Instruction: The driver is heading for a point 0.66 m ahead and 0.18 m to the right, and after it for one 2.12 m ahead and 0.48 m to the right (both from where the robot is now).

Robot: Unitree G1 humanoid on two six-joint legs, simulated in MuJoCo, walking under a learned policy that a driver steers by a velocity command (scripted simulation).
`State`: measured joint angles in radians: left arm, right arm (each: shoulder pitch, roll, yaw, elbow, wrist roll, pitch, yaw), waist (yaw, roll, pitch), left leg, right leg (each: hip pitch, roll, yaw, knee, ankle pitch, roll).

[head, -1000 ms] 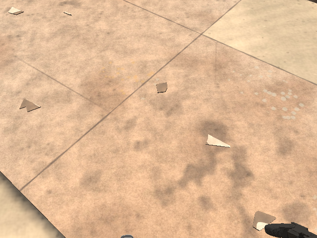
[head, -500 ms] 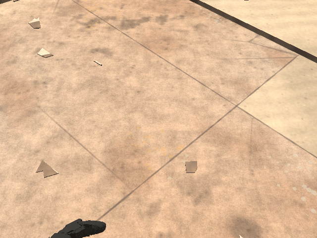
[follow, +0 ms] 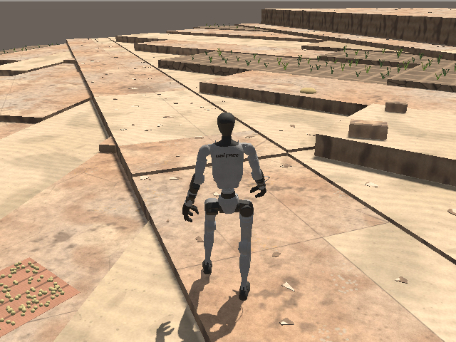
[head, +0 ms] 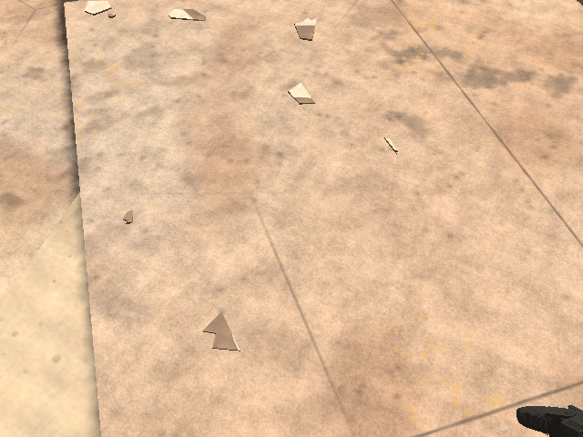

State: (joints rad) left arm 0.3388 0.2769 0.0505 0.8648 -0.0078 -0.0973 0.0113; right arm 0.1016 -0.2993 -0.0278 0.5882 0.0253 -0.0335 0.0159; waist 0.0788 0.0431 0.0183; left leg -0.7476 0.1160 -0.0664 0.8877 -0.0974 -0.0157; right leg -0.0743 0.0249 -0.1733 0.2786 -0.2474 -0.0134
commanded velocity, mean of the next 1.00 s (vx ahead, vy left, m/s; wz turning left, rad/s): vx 0.48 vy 0.00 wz -0.34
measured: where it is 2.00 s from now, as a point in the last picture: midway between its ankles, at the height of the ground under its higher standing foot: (369, 349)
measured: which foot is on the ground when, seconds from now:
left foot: up 0.00-0.12, down 0.14-0.66, up 0.68-1.00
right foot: down 0.00-0.14, up 0.16-0.62, down 0.64-1.00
